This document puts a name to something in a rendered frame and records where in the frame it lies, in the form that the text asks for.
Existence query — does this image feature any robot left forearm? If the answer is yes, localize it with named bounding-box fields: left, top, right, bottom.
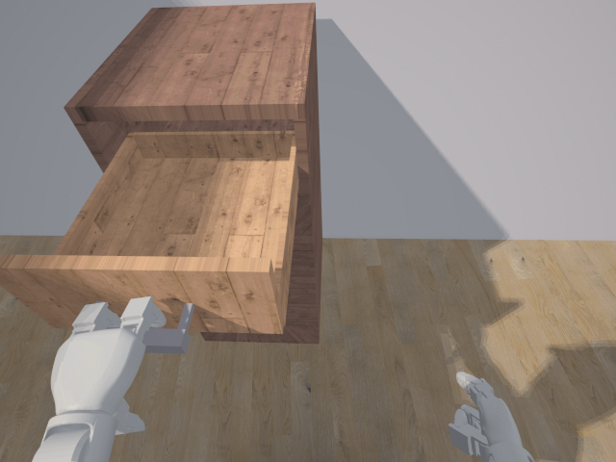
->
left=32, top=410, right=117, bottom=462

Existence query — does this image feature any robot left hand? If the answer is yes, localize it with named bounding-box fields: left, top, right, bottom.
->
left=51, top=296, right=167, bottom=435

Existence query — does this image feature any cabinet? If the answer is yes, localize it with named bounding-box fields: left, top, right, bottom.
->
left=64, top=3, right=322, bottom=344

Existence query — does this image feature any handle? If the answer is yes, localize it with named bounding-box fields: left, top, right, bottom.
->
left=95, top=301, right=194, bottom=354

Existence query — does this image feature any robot right hand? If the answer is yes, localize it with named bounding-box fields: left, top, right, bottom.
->
left=449, top=372, right=523, bottom=462

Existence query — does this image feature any drawer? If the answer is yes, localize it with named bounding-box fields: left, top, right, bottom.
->
left=0, top=131, right=298, bottom=334

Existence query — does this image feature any robot right forearm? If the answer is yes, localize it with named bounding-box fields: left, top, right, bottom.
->
left=486, top=442, right=535, bottom=462

